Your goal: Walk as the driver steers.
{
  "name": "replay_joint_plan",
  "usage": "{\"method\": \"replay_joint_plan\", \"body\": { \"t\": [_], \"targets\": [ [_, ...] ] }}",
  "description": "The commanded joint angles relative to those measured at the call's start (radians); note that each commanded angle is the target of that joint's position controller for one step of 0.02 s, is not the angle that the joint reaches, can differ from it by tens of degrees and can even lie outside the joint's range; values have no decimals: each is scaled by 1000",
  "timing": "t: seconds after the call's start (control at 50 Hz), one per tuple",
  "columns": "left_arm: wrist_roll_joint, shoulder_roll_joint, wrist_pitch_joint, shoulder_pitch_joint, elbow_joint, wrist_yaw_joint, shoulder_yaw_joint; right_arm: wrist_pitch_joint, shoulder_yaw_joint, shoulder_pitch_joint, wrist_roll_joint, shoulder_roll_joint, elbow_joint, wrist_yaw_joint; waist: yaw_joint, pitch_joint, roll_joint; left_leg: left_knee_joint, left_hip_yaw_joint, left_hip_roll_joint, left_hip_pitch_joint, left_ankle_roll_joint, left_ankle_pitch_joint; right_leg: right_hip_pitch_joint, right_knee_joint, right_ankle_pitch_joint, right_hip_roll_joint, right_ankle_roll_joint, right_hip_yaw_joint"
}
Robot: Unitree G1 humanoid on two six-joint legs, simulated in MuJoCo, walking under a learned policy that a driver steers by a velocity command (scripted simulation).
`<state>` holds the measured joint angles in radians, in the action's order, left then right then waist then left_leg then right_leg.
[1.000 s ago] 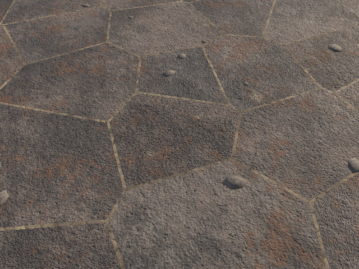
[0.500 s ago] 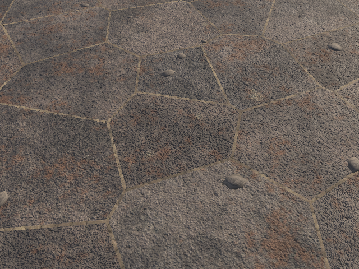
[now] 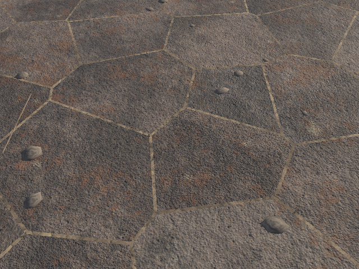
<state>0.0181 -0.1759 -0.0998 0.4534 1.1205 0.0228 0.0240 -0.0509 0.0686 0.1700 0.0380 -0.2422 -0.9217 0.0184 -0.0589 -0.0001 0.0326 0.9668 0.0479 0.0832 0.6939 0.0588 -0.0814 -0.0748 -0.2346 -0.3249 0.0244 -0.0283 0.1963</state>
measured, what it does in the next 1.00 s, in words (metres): walks ahead: left foot, then right foot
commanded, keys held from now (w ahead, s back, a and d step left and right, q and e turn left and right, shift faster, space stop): w+q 0.12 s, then q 0.08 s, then no key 0.26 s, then e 0.52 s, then no key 0.02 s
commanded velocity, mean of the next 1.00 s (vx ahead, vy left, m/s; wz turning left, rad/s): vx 0.16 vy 0.00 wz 0.03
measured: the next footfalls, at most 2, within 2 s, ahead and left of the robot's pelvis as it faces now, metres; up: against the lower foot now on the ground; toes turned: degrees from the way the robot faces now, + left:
left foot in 0.20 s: +0.29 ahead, +0.13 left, +0.00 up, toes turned +10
right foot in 0.72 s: +0.36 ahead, -0.07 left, +0.00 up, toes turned +5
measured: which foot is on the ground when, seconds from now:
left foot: up 0.00-0.18, down 0.20-0.74, up 0.76-1.00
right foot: down 0.00-0.20, up 0.22-0.70, down 0.72-1.00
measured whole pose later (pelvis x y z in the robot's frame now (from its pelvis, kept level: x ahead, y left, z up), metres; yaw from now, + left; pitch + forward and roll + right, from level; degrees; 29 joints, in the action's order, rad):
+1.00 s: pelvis +0.30 +0.03 +0.01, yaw -2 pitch +4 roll +2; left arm -0.01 -0.29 0.01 0.19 0.77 0.04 0.08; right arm 0.00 0.08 0.07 0.01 -0.29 -0.81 -0.05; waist -0.02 -0.04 0.01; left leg 0.87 0.08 -0.03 0.50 -0.07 -0.40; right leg 0.31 -0.44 -0.19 0.04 -0.03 -0.12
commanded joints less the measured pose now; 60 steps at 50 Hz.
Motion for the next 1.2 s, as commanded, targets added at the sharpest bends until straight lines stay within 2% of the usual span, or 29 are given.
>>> {"method": "replay_joint_plan", "body": {
  "t": [0.02,0.1,0.16,0.18,0.2,0.22,0.24,0.26,0.28,0.32,0.36,0.44,0.5,0.56,0.62,0.7,0.72,0.74,0.76,0.78,0.8,0.84,0.96,1.08,1.12,1.14,1.16,1.18,1.2],
  "targets": [
    [-5,-175,-6,0,-59,18,27,-12,-23,-180,-9,20,129,20,-5,-166,-83,-158,-73,5,61,-5,84,117,130,443,-269,-88,-61],
    [-20,-202,8,22,-69,20,37,-15,-19,-242,-8,-3,187,50,21,-148,-97,-281,-159,-47,-38,51,34,22,23,776,-295,-73,25],
    [-17,-257,33,-42,-111,33,53,-12,32,-22,-9,-105,158,62,168,14,-175,-294,-209,-159,-356,117,-39,16,-350,1256,-300,-44,41],
    [-24,-263,33,-81,-138,31,53,-11,65,126,-13,-170,122,52,250,91,-157,-404,-162,-171,-592,151,70,127,-576,1141,-256,-7,41],
    [-2,-198,17,-66,-176,20,36,1,80,198,-22,-239,103,22,225,171,37,-411,111,8,-873,202,283,408,-939,366,-147,47,25],
    [-11,-87,-18,71,-213,0,0,-10,78,129,-63,-319,159,18,98,395,205,-492,719,329,-1133,455,537,702,-1305,-350,49,86,-161],
    [-40,-184,-43,-31,-219,-13,26,-6,62,158,-62,-234,155,15,170,447,37,-571,641,298,-1049,413,545,697,-1339,-280,-8,64,-327],
    [-66,-185,-41,-101,-249,-10,31,-14,45,73,-48,-177,156,16,133,281,15,-572,451,252,-899,351,554,738,-1270,-196,-58,46,-299],
    [-51,-185,-32,-119,-240,4,36,-22,34,-3,-24,-141,164,20,87,155,-81,-598,321,193,-716,290,529,720,-1185,-139,-107,51,-272],
    [-34,-209,8,-98,-230,21,58,-27,20,-66,-34,-105,173,21,30,88,-65,-655,190,130,-476,246,504,582,-1086,-86,-147,49,-267],
    [-23,-170,36,-78,-237,29,58,-38,21,-53,-48,-119,153,23,8,80,-23,-677,126,99,-383,246,588,524,-1002,-41,-139,60,-250],
    [-11,-168,53,-159,-273,38,62,-27,15,-25,-52,-126,122,-5,18,110,31,-670,65,74,-441,217,629,586,-802,95,-135,84,-249],
    [-19,-140,61,-219,-278,29,49,-11,-2,-38,-56,-96,107,-22,35,120,41,-684,24,59,-463,166,469,534,-585,205,-149,86,-255],
    [-31,-161,66,-282,-288,15,50,-10,-2,-21,-71,-122,77,-27,67,86,56,-713,29,84,-464,157,306,478,-476,232,-131,79,-240],
    [-31,-200,66,-334,-332,6,60,9,13,2,-56,-171,63,-41,83,50,64,-660,81,145,-570,181,301,558,-454,64,-103,58,-228],
    [-33,-173,62,-313,-350,-17,55,52,23,19,-24,-183,81,-79,63,51,47,-543,111,192,-684,163,396,557,-327,52,-70,22,-189],
    [-30,-177,59,-287,-346,-22,57,59,26,24,-18,-186,85,-86,44,61,28,-495,79,165,-662,127,405,479,-234,199,-64,1,-191],
    [-23,-228,59,-254,-342,-19,73,55,26,31,-25,-175,100,-90,46,107,-42,-387,15,93,-602,70,328,358,-216,470,-105,-37,-272],
    [-18,-333,62,-231,-341,-13,102,42,19,23,-48,-136,141,-85,83,143,-240,-206,-106,-59,-392,-17,93,192,-235,815,-253,-154,-490],
    [-16,-307,69,-133,-330,-10,101,33,15,-92,-68,-127,165,-77,-15,150,-309,-3,-95,-187,-138,-71,-502,52,-161,989,-384,-299,-679],
    [-4,-271,63,-109,-332,-6,87,29,15,-90,-54,-117,170,-64,-9,193,-218,149,14,-159,-76,-71,-595,17,-156,899,-386,-309,-673],
    [-25,-268,61,-231,-374,2,93,43,21,-62,-29,-122,148,-60,42,131,-108,191,35,-114,-21,-89,-470,81,-161,789,-299,-229,-549],
    [-33,-287,100,-257,-404,20,104,43,18,-83,-26,-100,163,-68,54,133,-167,-98,13,-126,-164,-142,-307,182,-147,670,-210,-194,-505],
    [-26,-273,119,-287,-422,22,93,36,22,-56,-22,-125,153,-48,40,130,-224,-311,-7,-117,-334,-128,-247,253,-164,518,-207,-171,-551],
    [-33,-257,125,-311,-428,26,81,25,24,-11,-24,-120,140,-37,74,110,-215,-519,-30,-117,-441,-96,-104,287,-200,405,-172,-130,-555],
    [-27,-237,125,-282,-421,28,73,21,29,-1,-33,-137,137,-35,72,98,-179,-594,-1,-78,-513,-71,-20,330,-227,285,-136,-90,-545],
    [-7,-188,121,-246,-423,26,56,19,40,16,-58,-201,149,-38,49,114,-10,-633,183,104,-607,-11,113,428,-386,75,-44,-32,-460],
    [-10,-170,110,-238,-453,25,53,22,42,1,-84,-240,148,-37,15,74,201,-656,386,266,-572,156,279,556,-496,-263,81,16,-362],
    [-7,-242,102,-257,-448,26,71,12,30,-9,-90,-196,159,-34,47,76,183,-681,454,323,-513,259,244,554,-690,-339,35,52,-381]
  ]
}}
Keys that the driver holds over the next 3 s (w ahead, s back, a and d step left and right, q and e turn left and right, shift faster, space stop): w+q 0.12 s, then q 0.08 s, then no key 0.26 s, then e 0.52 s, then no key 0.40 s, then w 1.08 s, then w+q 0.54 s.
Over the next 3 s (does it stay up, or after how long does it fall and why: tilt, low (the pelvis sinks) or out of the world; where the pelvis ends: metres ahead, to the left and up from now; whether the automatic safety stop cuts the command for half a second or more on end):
stays up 1.04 0.07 -0.01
